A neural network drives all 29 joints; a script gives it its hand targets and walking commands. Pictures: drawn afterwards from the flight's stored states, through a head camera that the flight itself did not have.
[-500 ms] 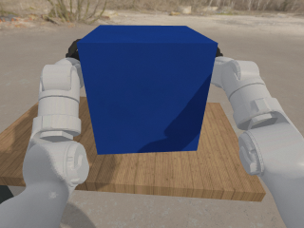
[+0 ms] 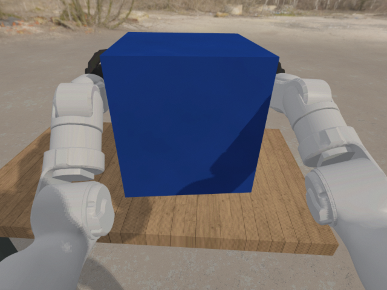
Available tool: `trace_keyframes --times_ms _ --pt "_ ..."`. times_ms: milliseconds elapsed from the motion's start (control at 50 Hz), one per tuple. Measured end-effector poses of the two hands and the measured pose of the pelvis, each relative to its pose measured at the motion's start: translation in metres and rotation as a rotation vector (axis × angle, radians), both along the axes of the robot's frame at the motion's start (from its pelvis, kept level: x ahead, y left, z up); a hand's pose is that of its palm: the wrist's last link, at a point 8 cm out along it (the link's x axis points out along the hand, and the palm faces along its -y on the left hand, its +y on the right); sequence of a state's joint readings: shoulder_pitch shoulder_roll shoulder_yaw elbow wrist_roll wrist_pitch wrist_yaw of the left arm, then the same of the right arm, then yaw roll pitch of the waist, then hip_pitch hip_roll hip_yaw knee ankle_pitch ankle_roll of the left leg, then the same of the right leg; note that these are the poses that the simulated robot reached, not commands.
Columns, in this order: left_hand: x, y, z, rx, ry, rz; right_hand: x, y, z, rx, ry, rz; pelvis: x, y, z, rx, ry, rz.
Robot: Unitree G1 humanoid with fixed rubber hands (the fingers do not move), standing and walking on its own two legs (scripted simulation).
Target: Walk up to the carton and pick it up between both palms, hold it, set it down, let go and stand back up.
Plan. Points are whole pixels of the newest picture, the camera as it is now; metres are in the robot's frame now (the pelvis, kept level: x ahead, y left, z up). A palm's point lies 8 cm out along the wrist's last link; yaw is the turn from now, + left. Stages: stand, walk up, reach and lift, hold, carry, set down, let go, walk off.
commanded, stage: hold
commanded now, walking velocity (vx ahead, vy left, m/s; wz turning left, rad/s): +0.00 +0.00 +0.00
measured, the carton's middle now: (186, 108) +0.39 +0.00 +0.28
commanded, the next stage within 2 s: none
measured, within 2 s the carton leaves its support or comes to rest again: neither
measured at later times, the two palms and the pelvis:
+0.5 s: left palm (93, 86) +0.37 +0.17 +0.33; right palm (274, 84) +0.37 -0.16 +0.33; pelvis +0.00 +0.00 +0.00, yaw +1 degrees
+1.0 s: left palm (94, 86) +0.38 +0.17 +0.33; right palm (273, 85) +0.37 -0.16 +0.33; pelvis +0.00 +0.00 +0.00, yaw +0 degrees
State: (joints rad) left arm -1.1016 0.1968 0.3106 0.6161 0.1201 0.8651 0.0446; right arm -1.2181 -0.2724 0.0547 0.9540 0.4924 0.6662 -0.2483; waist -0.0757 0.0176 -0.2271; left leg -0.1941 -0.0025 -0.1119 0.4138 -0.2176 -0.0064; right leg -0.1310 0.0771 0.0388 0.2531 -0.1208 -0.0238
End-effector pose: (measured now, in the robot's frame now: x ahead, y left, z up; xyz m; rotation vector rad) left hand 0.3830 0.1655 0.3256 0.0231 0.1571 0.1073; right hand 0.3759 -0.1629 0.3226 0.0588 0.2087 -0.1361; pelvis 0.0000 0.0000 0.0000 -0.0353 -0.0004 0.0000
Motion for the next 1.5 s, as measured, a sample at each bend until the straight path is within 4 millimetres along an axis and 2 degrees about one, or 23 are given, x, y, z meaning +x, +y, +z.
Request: trace_keyframes --times_ms 240,780,1180,1500 --pt "-0.002 0.001 -0.001 -0.023 0.001 0.002 -0.001 0.001 0.003 -0.002 0.001 0.000 -0.001 -0.001 0.000 0.002 0.000 -0.001" --pt "-0.007 -0.002 0.010 -0.007 -0.016 0.002 -0.007 -0.001 0.012 0.004 -0.017 0.007 -0.004 -0.002 0.000 0.003 -0.005 0.000" --pt "-0.001 0.002 0.001 -0.009 0.005 0.003 -0.001 0.003 0.001 -0.001 0.006 0.006 -0.002 -0.002 0.000 0.003 0.001 0.007" --pt "-0.003 0.008 -0.004 -0.008 -0.001 0.010 0.000 0.009 0.001 0.000 0.001 0.011 -0.001 0.002 0.000 -0.002 -0.002 0.008"
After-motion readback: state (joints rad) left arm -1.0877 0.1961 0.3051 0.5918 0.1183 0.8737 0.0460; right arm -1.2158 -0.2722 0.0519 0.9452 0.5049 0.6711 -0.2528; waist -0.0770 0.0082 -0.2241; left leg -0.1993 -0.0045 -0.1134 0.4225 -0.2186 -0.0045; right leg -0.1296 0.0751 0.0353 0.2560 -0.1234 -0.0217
